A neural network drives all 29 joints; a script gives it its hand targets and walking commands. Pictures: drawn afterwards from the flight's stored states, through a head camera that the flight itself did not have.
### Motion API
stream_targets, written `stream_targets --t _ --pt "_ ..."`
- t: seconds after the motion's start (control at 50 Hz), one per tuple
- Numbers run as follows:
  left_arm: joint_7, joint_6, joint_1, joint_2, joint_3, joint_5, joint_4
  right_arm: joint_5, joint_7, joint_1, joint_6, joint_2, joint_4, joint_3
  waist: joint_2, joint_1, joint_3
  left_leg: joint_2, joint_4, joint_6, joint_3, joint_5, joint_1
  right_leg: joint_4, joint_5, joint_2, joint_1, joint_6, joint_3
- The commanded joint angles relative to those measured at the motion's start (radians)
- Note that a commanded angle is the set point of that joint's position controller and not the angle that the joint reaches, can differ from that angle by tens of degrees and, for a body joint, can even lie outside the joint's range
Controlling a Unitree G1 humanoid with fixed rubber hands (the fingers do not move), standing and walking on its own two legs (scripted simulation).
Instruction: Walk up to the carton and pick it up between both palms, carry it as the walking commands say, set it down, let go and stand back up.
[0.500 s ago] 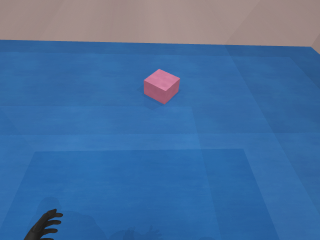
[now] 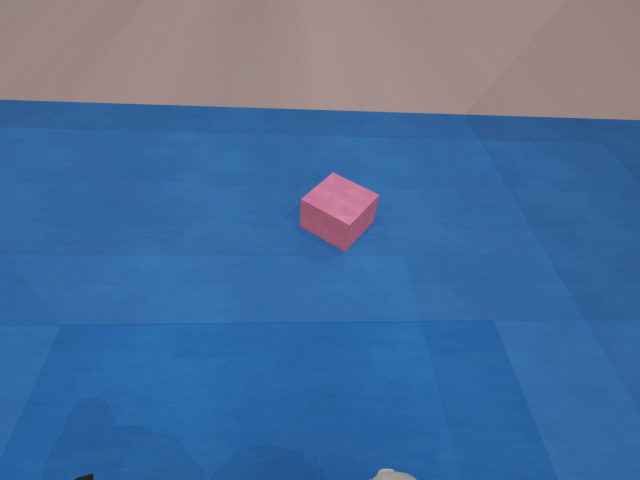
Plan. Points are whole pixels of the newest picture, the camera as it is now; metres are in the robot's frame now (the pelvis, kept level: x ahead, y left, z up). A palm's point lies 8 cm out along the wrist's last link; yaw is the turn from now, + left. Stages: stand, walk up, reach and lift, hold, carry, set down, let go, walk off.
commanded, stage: walk up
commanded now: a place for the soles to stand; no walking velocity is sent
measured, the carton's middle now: (338, 210) +1.31 -0.15 -0.69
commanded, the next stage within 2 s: none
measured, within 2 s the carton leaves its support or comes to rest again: neither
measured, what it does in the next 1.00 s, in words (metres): walks ahead: right foot, then left foot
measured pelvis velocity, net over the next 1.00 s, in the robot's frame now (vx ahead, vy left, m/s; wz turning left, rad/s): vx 0.38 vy -0.11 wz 0.02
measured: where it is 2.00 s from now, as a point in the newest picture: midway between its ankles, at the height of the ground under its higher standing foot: (345, 344)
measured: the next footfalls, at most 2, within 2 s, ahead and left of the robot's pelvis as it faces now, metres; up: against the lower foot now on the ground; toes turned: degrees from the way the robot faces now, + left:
right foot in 0.20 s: +0.21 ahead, -0.16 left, +0.00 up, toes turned -3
left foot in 0.56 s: +0.40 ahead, +0.06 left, +0.00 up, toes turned +4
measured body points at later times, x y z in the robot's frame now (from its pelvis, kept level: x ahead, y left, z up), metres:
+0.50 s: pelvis +0.22 -0.05 +0.00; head +0.24 -0.05 +0.45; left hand +0.27 +0.31 -0.08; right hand +0.36 -0.37 -0.08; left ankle +0.34 +0.08 -0.71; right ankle +0.17 -0.16 -0.74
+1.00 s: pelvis +0.38 -0.11 -0.01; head +0.36 -0.11 +0.44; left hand +0.46 +0.26 -0.08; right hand +0.47 -0.47 -0.09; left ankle +0.37 +0.04 -0.70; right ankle +0.42 -0.24 -0.74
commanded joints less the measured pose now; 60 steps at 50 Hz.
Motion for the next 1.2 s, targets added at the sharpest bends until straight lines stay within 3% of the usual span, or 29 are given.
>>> stream_targets --t 0.0,0.08,0.12,0.14,0.16,0.18,0.22,0.26,0.28,0.32,0.4,0.44,0.46,0.48,0.5,0.52,0.56,0.6,0.72,0.76,0.8,0.84,0.86,0.88,0.94,1.02,1.14,1.16,1.18 --pt "-0.016 -0.008 -0.062 0.155 0.071 0.025 -0.052 0.001 0.002 -0.049 -0.016 -0.264 -0.066 -0.074 0.244 0.009 0.017 0.165 -0.295 0.152 -0.165 -0.180 -0.042 -0.239 0.164 -0.005 0.076 0.015 -0.048" --pt "-0.009 -0.014 -0.096 0.134 0.066 0.024 -0.062 0.010 0.000 0.010 0.001 -0.255 -0.031 -0.072 0.191 -0.011 -0.012 0.185 -0.217 0.152 -0.182 -0.049 0.065 -0.364 0.102 0.019 0.089 0.001 -0.069" --pt "0.000 -0.032 -0.053 0.140 0.075 0.032 -0.044 0.018 -0.001 -0.019 0.007 -0.257 -0.033 -0.061 0.130 0.043 -0.053 0.168 -0.045 0.125 -0.128 0.134 0.034 -0.516 0.105 0.062 0.273 -0.020 -0.073" --pt "0.015 -0.040 0.097 0.193 0.104 0.034 -0.005 0.020 -0.003 0.019 0.008 -0.209 -0.045 -0.045 -0.018 0.118 -0.159 0.103 0.254 0.088 -0.063 0.203 -0.059 -0.508 0.074 0.034 0.498 -0.056 -0.001" --pt "0.030 -0.050 0.195 0.291 0.125 0.033 0.011 0.028 -0.005 0.024 0.003 -0.131 -0.075 -0.011 -0.266 0.156 -0.192 -0.024 0.561 0.025 -0.020 -0.048 -0.316 -0.621 -0.007 -0.237 0.635 -0.137 0.417" --pt "0.036 -0.052 0.169 0.317 0.121 0.012 -0.013 0.031 -0.017 -0.042 0.007 -0.160 -0.080 -0.006 -0.229 0.138 -0.171 -0.060 0.599 0.017 -0.097 -0.281 -0.459 -0.641 0.083 -0.310 0.671 -0.221 0.540" --pt "0.040 -0.047 0.077 0.229 0.090 -0.013 -0.053 0.011 -0.023 -0.056 0.003 -0.214 -0.076 -0.025 -0.047 0.089 -0.014 0.037 0.586 0.012 -0.131 -0.207 -0.491 -0.593 0.234 -0.286 0.546 -0.267 0.441" --pt "0.041 -0.041 0.011 0.204 0.079 -0.008 -0.057 0.026 -0.010 -0.025 0.009 -0.200 -0.041 -0.026 -0.051 0.070 0.043 0.040 0.420 -0.005 -0.090 -0.138 -0.354 -0.601 0.430 -0.182 0.405 -0.208 0.185" --pt "0.040 -0.045 0.017 0.204 0.072 -0.006 -0.061 0.029 -0.002 -0.026 0.013 -0.194 -0.043 -0.030 -0.096 0.053 0.043 0.024 0.377 -0.011 -0.068 -0.132 -0.284 -0.602 0.503 -0.171 0.342 -0.208 0.145" --pt "0.032 -0.042 0.055 0.219 0.082 -0.001 -0.071 0.021 0.009 -0.080 0.020 -0.178 -0.072 -0.029 -0.089 0.080 0.035 0.007 0.227 -0.015 -0.032 -0.087 -0.254 -0.599 0.538 -0.162 0.360 -0.213 0.134" --pt "0.023 -0.030 0.028 0.204 0.070 -0.012 -0.098 0.022 0.013 -0.054 0.013 -0.148 -0.064 -0.041 -0.130 0.050 -0.047 -0.044 0.060 -0.013 0.051 0.108 -0.042 -0.521 0.456 -0.124 0.303 -0.154 0.041" --pt "0.024 -0.032 0.015 0.187 0.067 -0.016 -0.117 0.026 0.002 0.017 0.012 -0.153 -0.035 -0.054 0.001 -0.002 -0.111 -0.086 0.000 0.002 0.061 0.189 0.177 -0.389 0.479 -0.101 0.195 -0.145 0.041" --pt "0.025 -0.031 0.014 0.149 0.059 -0.016 -0.130 0.018 -0.007 0.081 0.011 -0.176 -0.019 -0.067 0.045 -0.041 -0.155 -0.057 -0.017 0.032 0.019 0.136 0.307 -0.239 0.452 -0.056 0.108 -0.118 -0.003" --pt "0.030 -0.029 0.017 0.104 0.033 -0.014 -0.155 0.004 -0.019 0.165 0.007 -0.247 -0.012 -0.089 0.229 -0.101 -0.182 0.122 -0.102 0.112 -0.250 0.018 0.421 0.039 0.261 0.034 -0.093 -0.067 -0.061" --pt "0.037 -0.023 0.043 0.096 0.037 -0.009 -0.157 0.015 -0.024 0.205 -0.003 -0.336 -0.045 -0.107 0.341 -0.103 -0.212 0.378 -0.236 0.215 -0.685 -0.125 0.447 0.236 -0.170 0.117 -0.230 -0.041 0.051" --pt "0.049 -0.006 0.071 0.179 0.049 0.000 -0.115 0.040 -0.029 0.112 -0.003 -0.311 -0.066 -0.105 0.129 -0.057 -0.171 0.424 -0.259 0.277 -0.705 -0.238 0.336 0.307 -0.139 0.045 -0.155 -0.042 0.155" --pt "0.044 0.003 0.100 0.176 0.045 0.011 -0.097 0.035 -0.032 0.027 -0.007 -0.253 -0.088 -0.079 0.048 0.002 -0.048 0.336 -0.279 0.169 -0.527 -0.204 0.174 0.175 -0.064 -0.028 -0.143 -0.044 0.122" --pt "0.025 0.003 0.142 0.169 0.048 0.001 -0.063 0.012 -0.026 -0.092 -0.006 -0.247 -0.101 -0.083 0.123 0.052 -0.063 0.223 -0.279 0.179 -0.332 -0.189 0.028 0.078 -0.041 -0.027 0.000 -0.019 0.038" --pt "-0.003 0.003 0.092 0.153 0.075 0.016 -0.060 -0.006 0.001 -0.065 0.008 -0.298 -0.087 -0.088 0.293 0.041 0.014 0.189 -0.332 0.153 -0.229 -0.327 -0.165 -0.190 0.060 0.017 0.169 0.002 -0.047" --pt "0.001 0.000 0.122 0.145 0.081 0.017 -0.039 -0.007 0.006 -0.096 0.019 -0.276 -0.078 -0.083 0.308 0.064 -0.018 0.160 -0.269 0.147 -0.199 -0.362 -0.147 -0.275 0.086 0.037 0.222 0.005 -0.080" --pt "0.007 -0.012 0.110 0.154 0.089 0.027 -0.028 -0.003 0.010 -0.107 0.030 -0.239 -0.077 -0.071 0.217 0.068 0.011 0.147 -0.193 0.129 -0.183 -0.416 -0.221 -0.347 0.086 0.059 0.297 -0.005 -0.103" --pt "0.019 -0.027 0.170 0.211 0.117 0.032 -0.014 -0.003 0.013 -0.054 0.035 -0.202 -0.077 -0.050 0.040 0.106 -0.014 0.065 0.055 0.078 -0.119 -0.446 -0.343 -0.483 -0.132 0.016 0.445 -0.051 0.022" --pt "0.031 -0.036 0.209 0.260 0.133 0.043 -0.010 0.003 0.008 -0.068 0.035 -0.162 -0.094 -0.040 -0.144 0.132 0.018 0.001 0.313 0.036 -0.063 -0.391 -0.490 -0.612 -0.406 -0.132 0.478 -0.121 0.319" --pt "0.042 -0.046 0.190 0.292 0.128 0.032 -0.038 0.003 -0.002 -0.109 0.036 -0.159 -0.103 -0.037 -0.188 0.135 0.027 -0.049 0.529 0.009 -0.094 -0.307 -0.542 -0.763 -0.579 -0.299 0.416 -0.194 0.593" --pt "0.051 -0.051 0.074 0.244 0.103 0.006 -0.074 0.010 0.003 -0.079 0.031 -0.223 -0.060 -0.054 0.017 0.074 0.104 0.052 0.484 -0.011 -0.148 -0.108 -0.485 -0.742 -0.285 -0.244 0.347 -0.212 0.447" --pt "0.033 -0.047 0.077 0.262 0.095 0.007 -0.067 0.013 0.025 -0.061 0.025 -0.195 -0.037 -0.049 -0.168 0.072 0.078 0.031 0.217 -0.019 -0.076 -0.100 -0.257 -0.676 -0.016 -0.187 0.269 -0.213 0.188" --pt "0.027 -0.034 0.093 0.181 0.059 -0.012 -0.077 0.028 0.012 0.028 0.017 -0.168 -0.023 -0.061 -0.005 0.011 -0.083 -0.078 -0.072 0.009 0.027 0.111 0.180 -0.389 0.311 -0.080 0.190 -0.126 0.017" --pt "0.035 -0.036 0.091 0.153 0.044 -0.011 -0.088 0.017 -0.003 0.087 0.011 -0.194 -0.016 -0.075 0.073 -0.035 -0.128 -0.008 -0.099 0.056 -0.079 0.019 0.321 -0.198 0.341 -0.038 0.059 -0.096 -0.013" --pt "0.037 -0.035 0.074 0.106 0.029 -0.016 -0.115 0.003 -0.015 0.157 0.009 -0.281 -0.021 -0.096 0.311 -0.080 -0.166 0.211 -0.170 0.122 -0.432 -0.068 0.431 0.065 0.063 0.045 -0.160 -0.038 -0.065"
